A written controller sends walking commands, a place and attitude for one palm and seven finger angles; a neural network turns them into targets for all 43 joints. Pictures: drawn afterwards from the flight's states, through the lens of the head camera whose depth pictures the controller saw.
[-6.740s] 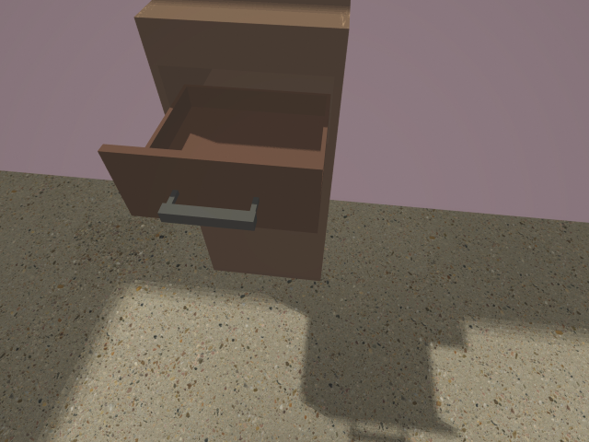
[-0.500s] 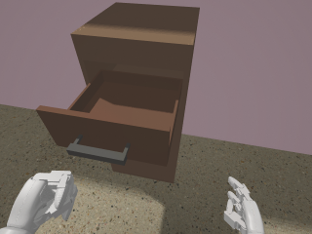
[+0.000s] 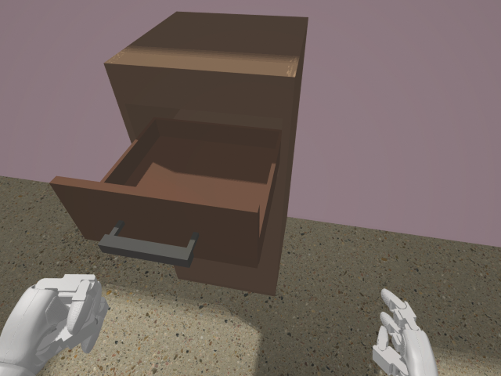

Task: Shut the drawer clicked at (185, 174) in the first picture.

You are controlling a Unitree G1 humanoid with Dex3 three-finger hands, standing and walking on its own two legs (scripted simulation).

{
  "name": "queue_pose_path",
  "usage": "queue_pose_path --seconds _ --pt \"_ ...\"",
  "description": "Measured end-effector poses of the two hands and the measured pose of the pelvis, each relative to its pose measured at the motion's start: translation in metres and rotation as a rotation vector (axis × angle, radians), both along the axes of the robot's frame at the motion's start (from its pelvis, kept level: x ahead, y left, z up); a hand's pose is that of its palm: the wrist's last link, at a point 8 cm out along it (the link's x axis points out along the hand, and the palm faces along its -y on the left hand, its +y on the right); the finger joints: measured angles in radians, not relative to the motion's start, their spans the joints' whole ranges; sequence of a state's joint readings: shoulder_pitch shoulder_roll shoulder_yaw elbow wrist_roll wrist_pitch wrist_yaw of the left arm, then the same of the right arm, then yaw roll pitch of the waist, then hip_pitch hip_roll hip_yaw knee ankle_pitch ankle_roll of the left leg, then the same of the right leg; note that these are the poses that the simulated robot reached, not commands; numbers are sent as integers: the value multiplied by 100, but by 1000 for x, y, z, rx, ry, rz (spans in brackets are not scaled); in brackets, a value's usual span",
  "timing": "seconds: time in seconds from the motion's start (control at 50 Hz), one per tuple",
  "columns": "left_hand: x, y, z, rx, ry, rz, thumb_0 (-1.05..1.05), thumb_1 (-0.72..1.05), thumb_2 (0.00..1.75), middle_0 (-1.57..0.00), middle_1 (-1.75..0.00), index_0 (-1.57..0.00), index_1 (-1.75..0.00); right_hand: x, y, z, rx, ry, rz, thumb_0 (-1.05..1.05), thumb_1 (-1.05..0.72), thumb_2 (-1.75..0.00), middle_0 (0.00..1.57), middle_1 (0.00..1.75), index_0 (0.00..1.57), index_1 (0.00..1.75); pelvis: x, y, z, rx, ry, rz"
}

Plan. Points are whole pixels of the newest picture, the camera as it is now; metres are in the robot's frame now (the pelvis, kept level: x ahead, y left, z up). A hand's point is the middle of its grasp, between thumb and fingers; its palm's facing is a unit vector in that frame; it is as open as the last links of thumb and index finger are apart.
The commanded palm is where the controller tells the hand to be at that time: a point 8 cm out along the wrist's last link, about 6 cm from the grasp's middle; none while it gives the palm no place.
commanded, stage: bring the fist close to the handle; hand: left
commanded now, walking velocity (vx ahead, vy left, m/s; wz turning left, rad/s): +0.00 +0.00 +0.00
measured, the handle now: (151, 240) +0.34 +0.23 +0.02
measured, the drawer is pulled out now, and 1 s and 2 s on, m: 0.29 0.29 0.29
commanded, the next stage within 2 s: push the drawer shut in 1.40 s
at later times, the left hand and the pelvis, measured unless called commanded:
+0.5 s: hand (128, 314) +0.18 +0.19 +0.07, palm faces -0.06 -1.00 -0.08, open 3.3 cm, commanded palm +0.15 +0.25 +0.07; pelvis -0.01 +0.01 -0.01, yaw +0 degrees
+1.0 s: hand (154, 302) +0.22 +0.18 +0.02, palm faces -0.09 -0.99 -0.07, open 3.3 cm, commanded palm +0.20 +0.25 +0.02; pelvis -0.01 +0.01 -0.03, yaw +0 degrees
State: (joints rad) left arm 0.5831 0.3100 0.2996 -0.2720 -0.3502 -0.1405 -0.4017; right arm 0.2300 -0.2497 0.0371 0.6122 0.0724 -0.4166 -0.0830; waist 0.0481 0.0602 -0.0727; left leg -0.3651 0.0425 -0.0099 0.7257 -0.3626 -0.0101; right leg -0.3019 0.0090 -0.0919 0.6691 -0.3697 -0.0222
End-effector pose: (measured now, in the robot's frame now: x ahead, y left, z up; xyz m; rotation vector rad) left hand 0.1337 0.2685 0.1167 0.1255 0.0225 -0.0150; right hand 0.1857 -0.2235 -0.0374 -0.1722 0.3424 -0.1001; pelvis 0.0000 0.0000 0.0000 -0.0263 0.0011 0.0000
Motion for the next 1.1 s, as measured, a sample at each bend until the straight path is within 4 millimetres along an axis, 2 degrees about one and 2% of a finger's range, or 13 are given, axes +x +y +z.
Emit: queue_pose_path --seconds 0.08,0.18,0.36,0.84,1.1 --pt "-1 1 -2 -10 2 3 1 90 90 -140 -160 -140 -160 -1 1 -1 2 -2 1 1 -90 -90 20 30 21 30 -1 0 0 1 1 0" --pt "2 0 -15 -37 19 4 1 90 90 -140 -160 -141 -160 -2 2 -3 -10 7 8 1 -90 -90 20 30 21 30 -4 1 -1 -1 6 3" --pt "21 -16 -29 -46 10 -38 1 90 90 -140 -160 -140 -160 -12 2 -13 -24 59 6 1 -90 -90 20 30 21 30 -7 6 -4 3 28 5" --pt "58 -32 -75 -54 32 -72 1 90 90 -140 -160 -140 -160 -36 -2 -53 -32 235 -34 1 -90 -90 20 30 21 30 -10 11 -25 7 125 -1" --pt "81 -27 -95 -50 37 -71 1 90 90 -140 -160 -140 -160 -42 -12 -71 -42 305 -57 1 -90 -90 20 30 21 30 -10 6 -37 6 179 -7"
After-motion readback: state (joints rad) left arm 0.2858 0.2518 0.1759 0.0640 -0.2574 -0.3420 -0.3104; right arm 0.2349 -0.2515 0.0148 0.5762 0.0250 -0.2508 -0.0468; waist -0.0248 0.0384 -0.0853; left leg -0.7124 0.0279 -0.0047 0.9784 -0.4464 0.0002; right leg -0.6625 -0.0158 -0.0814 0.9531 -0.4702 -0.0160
